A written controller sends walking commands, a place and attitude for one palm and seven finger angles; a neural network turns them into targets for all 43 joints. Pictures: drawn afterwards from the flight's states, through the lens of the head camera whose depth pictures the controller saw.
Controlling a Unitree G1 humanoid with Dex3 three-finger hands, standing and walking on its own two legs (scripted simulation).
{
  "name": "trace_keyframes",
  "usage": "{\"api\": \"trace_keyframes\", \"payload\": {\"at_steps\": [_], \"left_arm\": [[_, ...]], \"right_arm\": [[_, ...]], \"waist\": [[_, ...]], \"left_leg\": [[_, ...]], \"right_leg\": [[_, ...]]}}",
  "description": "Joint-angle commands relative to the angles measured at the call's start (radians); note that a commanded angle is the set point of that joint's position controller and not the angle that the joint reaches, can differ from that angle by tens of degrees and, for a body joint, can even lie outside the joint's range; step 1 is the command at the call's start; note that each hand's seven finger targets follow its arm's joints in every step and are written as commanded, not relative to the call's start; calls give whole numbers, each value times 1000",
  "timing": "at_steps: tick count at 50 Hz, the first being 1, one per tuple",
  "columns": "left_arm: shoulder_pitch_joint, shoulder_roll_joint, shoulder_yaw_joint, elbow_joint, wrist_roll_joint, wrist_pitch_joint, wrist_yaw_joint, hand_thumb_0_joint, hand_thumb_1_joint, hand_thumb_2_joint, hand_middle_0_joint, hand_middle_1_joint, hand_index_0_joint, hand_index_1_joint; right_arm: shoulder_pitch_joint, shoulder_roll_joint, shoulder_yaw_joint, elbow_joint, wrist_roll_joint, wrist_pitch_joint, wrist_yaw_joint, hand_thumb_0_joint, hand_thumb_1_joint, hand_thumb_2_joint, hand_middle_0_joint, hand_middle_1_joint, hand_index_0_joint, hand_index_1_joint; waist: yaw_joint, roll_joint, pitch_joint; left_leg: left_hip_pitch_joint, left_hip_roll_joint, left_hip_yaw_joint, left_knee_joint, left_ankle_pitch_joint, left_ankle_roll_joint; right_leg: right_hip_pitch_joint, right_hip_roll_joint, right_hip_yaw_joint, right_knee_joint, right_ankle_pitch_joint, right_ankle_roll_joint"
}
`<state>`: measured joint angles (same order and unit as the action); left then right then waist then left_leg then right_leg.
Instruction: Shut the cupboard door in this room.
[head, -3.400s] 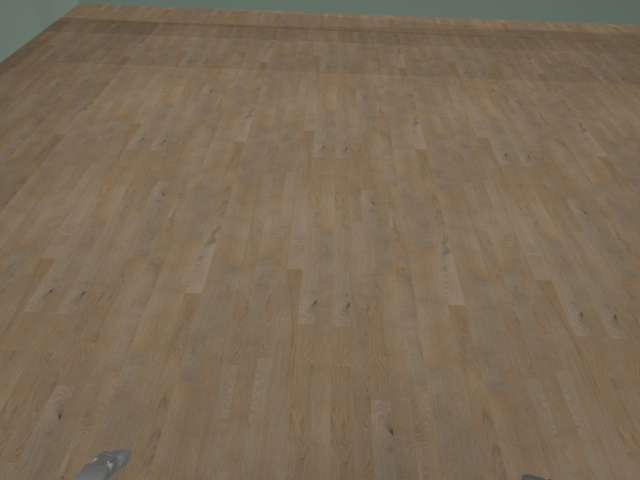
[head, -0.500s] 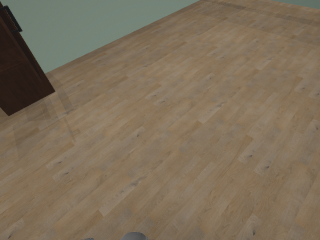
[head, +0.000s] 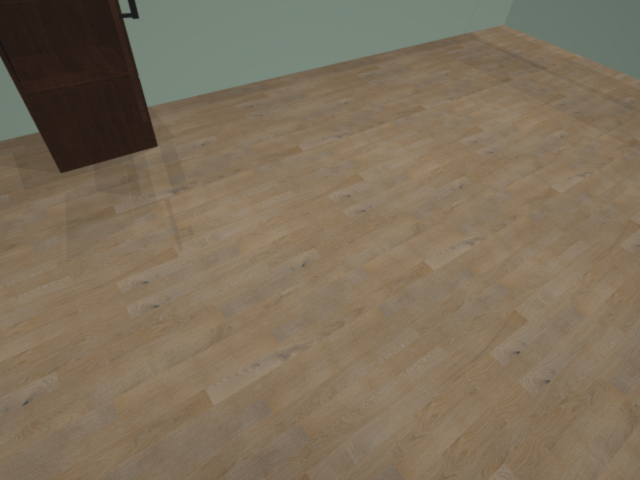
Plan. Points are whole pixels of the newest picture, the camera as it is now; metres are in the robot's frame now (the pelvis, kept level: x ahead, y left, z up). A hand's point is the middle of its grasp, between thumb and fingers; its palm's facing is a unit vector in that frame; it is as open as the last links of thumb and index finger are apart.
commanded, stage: turn or walk to find it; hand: left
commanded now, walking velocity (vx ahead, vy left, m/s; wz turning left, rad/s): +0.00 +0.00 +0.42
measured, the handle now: out of the picture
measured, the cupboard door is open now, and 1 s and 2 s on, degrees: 79 79 79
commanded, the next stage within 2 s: stand and wait in 0.12 s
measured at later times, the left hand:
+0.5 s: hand out of the picture -0.04 +0.16 -0.18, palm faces +0.12 -0.97 -0.19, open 7.3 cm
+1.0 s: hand out of the picture -0.12 +0.17 -0.18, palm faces +0.11 -0.98 -0.17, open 7.4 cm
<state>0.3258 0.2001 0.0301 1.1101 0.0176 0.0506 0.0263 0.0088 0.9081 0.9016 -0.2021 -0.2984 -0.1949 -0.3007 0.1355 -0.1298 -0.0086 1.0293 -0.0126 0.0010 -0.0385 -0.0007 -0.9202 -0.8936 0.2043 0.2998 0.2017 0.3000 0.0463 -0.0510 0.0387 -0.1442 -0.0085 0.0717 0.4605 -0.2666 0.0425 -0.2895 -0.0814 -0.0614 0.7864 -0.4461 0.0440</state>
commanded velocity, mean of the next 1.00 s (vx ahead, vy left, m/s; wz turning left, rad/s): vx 0.00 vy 0.00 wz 0.08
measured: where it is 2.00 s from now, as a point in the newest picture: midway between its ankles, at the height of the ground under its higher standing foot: outside the picture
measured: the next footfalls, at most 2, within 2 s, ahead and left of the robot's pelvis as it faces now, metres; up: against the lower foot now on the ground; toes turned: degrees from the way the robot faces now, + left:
right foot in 0.22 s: +0.00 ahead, -0.13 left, +0.00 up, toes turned -2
left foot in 0.48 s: -0.02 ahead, +0.12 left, +0.00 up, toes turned +7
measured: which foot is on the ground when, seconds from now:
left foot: down 0.00-0.24, up 0.26-0.46, down 0.48-1.00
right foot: up 0.00-0.20, down 0.22-1.00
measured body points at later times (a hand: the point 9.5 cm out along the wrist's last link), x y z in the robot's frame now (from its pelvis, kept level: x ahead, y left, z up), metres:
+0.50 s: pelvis -0.05 -0.01 -0.01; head -0.04 -0.01 +0.44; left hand -0.05 +0.21 -0.17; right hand -0.03 -0.25 -0.17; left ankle -0.06 +0.12 -0.74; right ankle -0.04 -0.13 -0.74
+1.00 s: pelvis -0.07 +0.01 +0.00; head -0.07 +0.01 +0.45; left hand -0.12 +0.22 -0.16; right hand -0.07 -0.20 -0.16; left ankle -0.06 +0.12 -0.74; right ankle -0.04 -0.13 -0.74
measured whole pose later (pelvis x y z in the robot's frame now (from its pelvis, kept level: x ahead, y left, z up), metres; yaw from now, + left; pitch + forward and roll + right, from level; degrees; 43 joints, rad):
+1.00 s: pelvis -0.07 +0.01 +0.00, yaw +4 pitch -2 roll +0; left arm 0.33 0.13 0.00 1.16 0.02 0.01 0.03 0.01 0.91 0.90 -0.20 -0.30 -0.20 -0.30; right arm 0.29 -0.12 -0.02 1.13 -0.01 0.00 -0.03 0.01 -0.92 -0.89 0.20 0.30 0.20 0.30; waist 0.01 0.00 0.03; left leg -0.19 0.00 0.06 0.43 -0.21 0.02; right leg -0.20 -0.07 -0.07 0.43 -0.19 0.03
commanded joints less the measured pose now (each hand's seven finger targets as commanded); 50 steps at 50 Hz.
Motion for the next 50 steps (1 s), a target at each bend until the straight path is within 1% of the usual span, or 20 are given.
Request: {"api": "trace_keyframes", "payload": {"at_steps": [1, 6, 9, 10, 11, 12, 13, 14, 15, 16, 18, 20, 22, 24, 25, 26, 27, 29, 42, 50], "left_arm": [[-13, 32, 8, -61, 0, -17, 1, 0, 900, 900, -200, -300, -200, -300], [-24, 33, 19, -88, -1, -24, 6, 0, 900, 900, -200, -300, -200, -300], [40, 23, 14, -69, 0, -38, 11, 0, 900, 900, -200, -300, -200, -300], [51, 39, 15, -64, 2, -46, 14, 0, 900, 900, -200, -300, -200, -300], [40, 82, 18, -65, 8, -56, 18, 0, 900, 900, -200, -300, -200, -300], [19, 127, 21, -71, 7, -60, 18, 0, 900, 900, -200, -300, -200, -300], [-6, 139, 23, -85, 6, -61, 15, 0, 900, 900, -200, -300, -200, -300], [-23, 129, 25, -92, 6, -63, 16, 0, 900, 900, -200, -300, -200, -300], [-45, 109, 20, -94, 7, -59, 18, 0, 900, 900, -200, -300, -200, -300], [-59, 97, 17, -93, 6, -58, 15, 0, 900, 900, -200, -300, -200, -300], [-63, 98, 16, -92, 3, -60, 11, 0, 900, 900, -200, -300, -200, -300], [-54, 97, 18, -82, 3, -60, 12, 0, 900, 900, -200, -300, -200, -300], [-53, 94, 15, -69, -2, -59, 12, 0, 900, 900, -200, -300, -200, -300], [-34, 58, 5, -59, -11, -55, 8, 0, 900, 900, -200, -300, -200, -300], [-25, 45, 4, -57, -11, -52, 7, 0, 900, 900, -200, -300, -200, -300], [-23, 41, 4, -49, -10, -51, 8, 0, 900, 900, -200, -300, -200, -300], [-26, 44, 1, -34, -10, -47, 9, 0, 900, 900, -200, -300, -200, -300], [-17, 44, -1, -23, -10, -48, 8, 0, 900, 900, -200, -300, -200, -300], [41, 10, -16, 19, 1, -48, 9, 0, 900, 900, -200, -300, -200, -300], [52, 20, -4, 5, 2, -48, 13, 0, 900, 900, -200, -300, -200, -300]], "right_arm": [[55, -199, -49, -17, -2, 2, -2, 0, -900, -900, 200, 300, 200, 300], [68, -219, -68, -26, -7, 9, 7, 0, -900, -900, 200, 300, 200, 300], [56, -195, -65, -28, -1, 9, 10, 0, -900, -900, 200, 300, 200, 300], [60, -173, -63, -27, 4, 8, 14, 0, -900, -900, 200, 300, 200, 300], [72, -130, -54, -29, 10, 7, 17, 0, -900, -900, 200, 300, 200, 300], [63, -94, -42, -40, 11, 9, 21, 0, -900, -900, 200, 300, 200, 300], [49, -106, -45, -41, 2, 19, 23, 0, -900, -900, 200, 300, 200, 300], [38, -118, -50, -38, -5, 30, 24, 0, -900, -900, 200, 300, 200, 300], [52, -122, -53, -27, -6, 34, 25, 0, -900, -900, 200, 300, 200, 300], [74, -107, -50, -4, -6, 34, 24, 0, -900, -900, 200, 300, 200, 300], [119, -90, -44, 21, -2, 33, 24, 0, -900, -900, 200, 300, 200, 300], [136, -79, -40, 37, -2, 29, 22, 0, -900, -900, 200, 300, 200, 300], [172, -74, -33, 56, -2, 19, 17, 0, -900, -900, 200, 300, 200, 300], [186, -105, -27, 73, -2, -3, 10, 0, -900, -900, 200, 300, 200, 300], [176, -126, -29, 70, -1, -6, 7, 0, -900, -900, 200, 300, 200, 300], [164, -126, -28, 74, -1, -8, 4, 0, -900, -900, 200, 300, 200, 300], [160, -122, -24, 82, 0, -13, 4, 0, -900, -900, 200, 300, 200, 300], [166, -123, -23, 83, 2, -17, 4, 0, -900, -900, 200, 300, 200, 300], [204, -102, -27, 87, 3, -10, 5, 0, -900, -900, 200, 300, 200, 300], [209, -107, -33, 70, 2, -1, 12, 0, -900, -900, 200, 300, 200, 300]], "waist": [[-46, 165, 37], [-53, 175, -13], [-21, 143, -60], [-15, 97, -74], [-25, -29, -77], [-31, -154, -39], [-24, -182, -14], [-15, -234, 24], [-28, -196, 53], [-36, -139, 57], [-48, -86, 45], [-46, -70, 34], [-56, -36, 28], [-42, 88, 8], [-29, 108, 12], [-24, 97, 19], [-24, 155, 13], [-21, 138, 8], [-35, 63, 84], [-37, 64, 75]], "left_leg": [[-35, 261, -225, -188, 389, 120], [-23, 246, -298, -156, 362, 126], [-67, 194, -264, -101, 257, 82], [-115, 156, -236, -55, 198, 47], [-188, 89, -165, 26, 95, 0], [-224, 15, -93, 71, -31, -38], [-202, 10, -89, 132, -129, -47], [-206, 31, -104, 209, -169, -43], [-202, 41, -101, 259, -159, -43], [-190, 39, -93, 276, -138, -43], [-168, 45, -68, 253, -107, -49], [-142, 52, -51, 180, -82, -57], [-53, 62, -50, 42, 25, -59], [-2, 130, -137, -63, 211, -34], [-45, 161, -156, -75, 213, -22], [-71, 157, -142, -78, 205, -24], [-87, 153, -147, -103, 202, -21], [-109, 152, -148, -131, 181, -18], [-140, 127, -150, -206, -105, -13], [-172, 118, -154, -166, -86, -8]], "right_leg": [[-58, -14, 13, 13, -6, 13], [-23, 12, 3, -95, 21, 10], [111, 17, -7, -310, 177, 5], [182, -11, 29, -408, 252, -3], [224, -118, 148, -461, 256, -39], [180, -229, 249, -507, 279, -101], [99, -275, 286, -543, 236, -164], [36, -263, 286, -573, 189, -189], [6, -246, 262, -573, 177, -194], [7, -217, 222, -552, 218, -190], [27, -177, 154, -512, 288, -171], [47, -160, 128, -486, 311, -154], [14, -142, 111, -448, 293, -126], [3, -56, 59, -384, 281, -69], [46, -30, 43, -387, 266, -52], [75, -26, 42, -396, 281, -47], [108, -28, 27, -383, 286, -40], [156, -23, 25, -385, 292, -36], [82, -23, 40, -437, 197, -32], [57, -32, 31, -405, 153, -30]]}}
